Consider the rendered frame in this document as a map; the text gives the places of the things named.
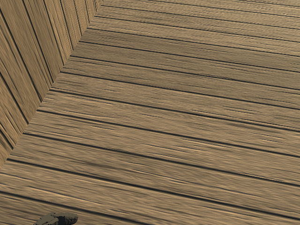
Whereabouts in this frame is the left robot hand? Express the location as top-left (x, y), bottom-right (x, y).
top-left (33, 212), bottom-right (78, 225)

